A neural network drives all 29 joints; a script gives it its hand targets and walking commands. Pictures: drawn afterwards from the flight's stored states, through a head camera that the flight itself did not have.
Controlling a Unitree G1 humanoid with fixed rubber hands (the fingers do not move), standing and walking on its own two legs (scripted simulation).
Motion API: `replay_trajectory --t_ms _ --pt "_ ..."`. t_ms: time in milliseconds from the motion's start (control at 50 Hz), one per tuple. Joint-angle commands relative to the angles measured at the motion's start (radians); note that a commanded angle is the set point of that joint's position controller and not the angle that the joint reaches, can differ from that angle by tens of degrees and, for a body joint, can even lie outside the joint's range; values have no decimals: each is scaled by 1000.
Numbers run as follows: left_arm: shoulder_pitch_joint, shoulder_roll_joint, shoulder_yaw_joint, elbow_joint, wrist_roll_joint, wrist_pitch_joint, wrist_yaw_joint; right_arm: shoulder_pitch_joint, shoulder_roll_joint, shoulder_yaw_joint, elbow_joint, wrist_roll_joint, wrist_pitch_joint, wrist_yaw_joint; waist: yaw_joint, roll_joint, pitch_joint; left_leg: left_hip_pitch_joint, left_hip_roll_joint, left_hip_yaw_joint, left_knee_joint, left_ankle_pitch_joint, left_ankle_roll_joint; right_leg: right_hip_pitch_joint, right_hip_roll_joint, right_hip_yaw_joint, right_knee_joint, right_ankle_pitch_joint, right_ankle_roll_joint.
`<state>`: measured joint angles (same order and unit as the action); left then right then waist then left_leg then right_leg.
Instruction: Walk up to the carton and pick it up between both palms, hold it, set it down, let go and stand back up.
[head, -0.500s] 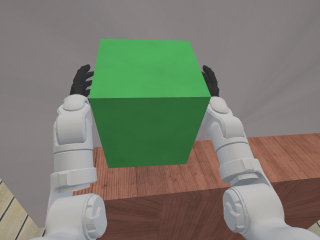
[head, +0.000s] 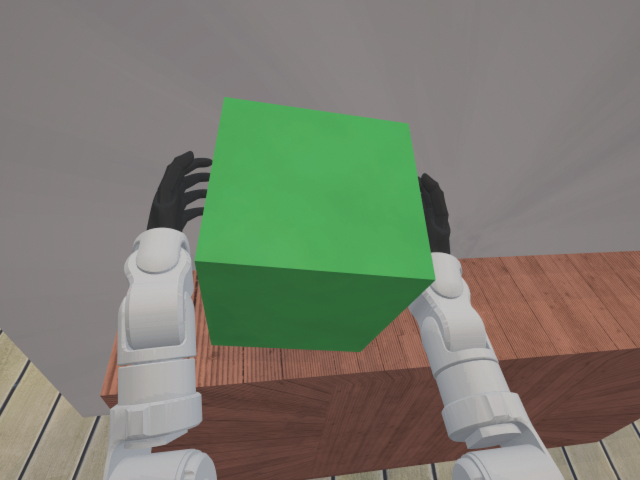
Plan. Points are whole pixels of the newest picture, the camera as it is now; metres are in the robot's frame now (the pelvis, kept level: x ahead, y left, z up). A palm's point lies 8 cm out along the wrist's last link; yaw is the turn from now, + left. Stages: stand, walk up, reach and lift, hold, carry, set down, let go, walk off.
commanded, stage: set down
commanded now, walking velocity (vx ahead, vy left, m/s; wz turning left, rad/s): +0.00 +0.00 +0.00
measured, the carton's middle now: (302, 243) +0.37 +0.00 +0.13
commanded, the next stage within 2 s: none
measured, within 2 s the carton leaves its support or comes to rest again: neither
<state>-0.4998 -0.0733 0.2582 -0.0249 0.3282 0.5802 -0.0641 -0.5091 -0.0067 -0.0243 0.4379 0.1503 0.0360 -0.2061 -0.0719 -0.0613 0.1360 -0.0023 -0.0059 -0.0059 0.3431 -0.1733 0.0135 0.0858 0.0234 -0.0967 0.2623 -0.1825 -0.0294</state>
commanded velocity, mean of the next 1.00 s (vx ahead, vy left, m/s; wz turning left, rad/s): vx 0.00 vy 0.00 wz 0.00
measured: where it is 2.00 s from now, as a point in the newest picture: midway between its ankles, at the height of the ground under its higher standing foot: outside the picture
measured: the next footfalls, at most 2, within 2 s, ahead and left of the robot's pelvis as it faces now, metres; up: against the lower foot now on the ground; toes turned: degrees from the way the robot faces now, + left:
none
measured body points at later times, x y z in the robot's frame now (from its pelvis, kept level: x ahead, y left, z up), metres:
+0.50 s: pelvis +0.00 +0.00 +0.00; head -0.02 +0.03 +0.45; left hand +0.39 +0.13 +0.14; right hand +0.38 -0.17 +0.13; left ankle +0.02 +0.11 -0.75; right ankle -0.01 -0.09 -0.75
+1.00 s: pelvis +0.01 +0.00 +0.00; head +0.01 +0.02 +0.45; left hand +0.39 +0.15 +0.11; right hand +0.38 -0.16 +0.12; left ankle +0.02 +0.11 -0.75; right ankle -0.01 -0.09 -0.75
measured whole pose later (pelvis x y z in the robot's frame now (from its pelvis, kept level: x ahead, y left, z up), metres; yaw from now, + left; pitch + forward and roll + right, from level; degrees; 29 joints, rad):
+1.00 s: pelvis +0.01 +0.00 +0.00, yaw +0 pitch -5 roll +0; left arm -0.49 -0.07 0.30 0.26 0.28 0.39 -0.03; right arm -0.55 0.05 -0.16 0.63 -0.01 -0.08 -0.14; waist -0.06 -0.05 0.09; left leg -0.08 -0.01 0.00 0.32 -0.16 0.01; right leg 0.00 0.01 -0.12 0.27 -0.19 -0.03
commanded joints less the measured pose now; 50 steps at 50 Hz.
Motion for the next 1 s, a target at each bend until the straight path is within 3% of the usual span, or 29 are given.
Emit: replay_trajectory --t_ms 0,20,40,80,100,160,200,220,260,280,320,360,400,420,500,560,580,620,680,720,800,820,860,880,940,980 --pt "-601 -432 -531 -55 -121 -85 -83 -764 373 355 -320 -47 -114 129 -10 83 -575 220 9 33 26 448 -67 8 -7 -39 3 379 69" --pt "-586 -431 -499 -6 -110 -88 -84 -778 381 321 -286 -68 -114 134 -15 72 -537 203 4 44 9 390 -53 -5 -6 -45 1 340 61" --pt "-579 -400 -456 57 -83 -85 -87 -771 360 288 -256 -91 -106 138 18 42 -483 149 16 47 -21 299 -47 -6 -11 -36 -12 285 71" --pt "-549 -391 -400 145 -52 -74 -93 -757 344 217 -134 -113 -93 148 8 48 -360 98 10 69 -74 129 -33 -24 -17 -39 -40 118 65" --pt "-538 -384 -372 173 -44 -66 -100 -746 321 192 -101 -121 -91 156 23 39 -314 79 18 54 -101 59 -14 -32 -20 -40 -48 48 57" --pt "-581 -399 -340 228 -38 -75 -102 -755 316 119 -42 -170 -104 175 24 56 -292 82 21 73 -131 -25 -4 -62 -25 -36 -66 -66 51" --pt "-641 -411 -351 202 -42 -98 -97 -775 335 100 -11 -175 -120 185 19 81 -317 84 19 74 -143 -60 -1 -60 -23 -42 -61 -78 50" --pt "-658 -393 -347 219 -44 -104 -88 -814 329 94 -16 -173 -125 192 31 85 -334 87 23 75 -131 -51 -10 -74 -24 -40 -60 -79 55" --pt "-714 -434 -364 221 -65 -136 -77 -826 377 82 16 -202 -139 202 7 74 -376 103 16 77 -121 -21 -9 -77 -24 -42 -57 -57 48" --pt "-738 -446 -362 226 -75 -150 -68 -844 365 64 21 -211 -147 208 21 91 -409 114 18 70 -124 -12 -9 -82 -27 -47 -52 -56 43" --pt "-772 -474 -390 234 -82 -188 -49 -851 399 65 43 -213 -168 217 16 103 -464 149 20 75 -93 64 -26 -114 -13 -51 -45 -14 33" --pt "-738 -488 -394 271 -88 -200 -50 -841 405 66 77 -222 -169 223 8 93 -468 186 22 70 -76 118 -25 -111 -9 -46 -38 40 35" --pt "-701 -479 -365 304 -84 -219 -50 -856 399 74 80 -228 -179 219 31 71 -498 183 23 65 -59 196 -27 -78 0 -44 -29 108 41" --pt "-692 -486 -356 328 -83 -224 -54 -839 407 70 99 -239 -181 220 19 62 -485 186 19 74 -55 228 -32 -70 -3 -44 -38 139 45" --pt "-654 -494 -378 268 -104 -247 -62 -812 445 149 26 -205 -208 200 39 51 -583 177 -3 69 -13 416 -44 54 9 -34 8 405 63" --pt "-640 -480 -407 176 -115 -262 -52 -821 471 247 -30 -130 -215 189 52 35 -682 132 -11 64 31 532 -50 153 3 -15 79 668 73" --pt "-622 -497 -426 193 -106 -258 -52 -802 488 267 -38 -131 -209 186 37 51 -677 121 -17 52 42 532 -52 179 -7 0 84 724 70" --pt "-588 -461 -395 176 -97 -248 -57 -755 466 282 -21 -110 -190 176 38 38 -622 68 -18 50 24 500 -47 205 -11 3 96 747 82" --pt "-508 -420 -346 228 -57 -209 -79 -681 446 270 21 -118 -144 162 39 9 -452 -19 -26 54 -41 362 -36 229 -22 17 75 683 101" --pt "-500 -404 -326 207 -57 -181 -97 -673 439 278 7 -91 -129 150 33 31 -403 -36 -31 56 -38 349 -30 230 -29 22 70 665 101" --pt "-561 -409 -379 155 -82 -193 -105 -677 428 244 -16 -126 -138 146 -3 62 -440 31 -31 45 -28 360 -35 157 -25 1 58 600 102" --pt "-580 -418 -383 144 -97 -200 -102 -675 418 237 -36 -123 -148 149 1 62 -463 33 -26 47 -22 374 -37 147 -23 5 61 575 92" --pt "-646 -422 -418 79 -126 -250 -87 -697 443 217 -65 -137 -171 150 -22 77 -582 57 -23 39 -5 397 -44 120 -18 -15 71 612 91" --pt "-683 -438 -447 72 -153 -278 -74 -715 447 232 -111 -157 -187 151 -14 87 -646 81 -24 38 3 431 -49 117 -17 -8 75 617 91" --pt "-753 -465 -431 182 -146 -324 -50 -701 456 156 12 -238 -177 180 -35 101 -628 114 -10 38 -16 326 -55 -4 -21 -23 33 448 86" --pt "-730 -470 -395 291 -128 -342 -42 -678 452 84 110 -297 -175 205 -18 94 -580 114 9 43 -49 226 -52 -69 -23 -31 -4 291 72"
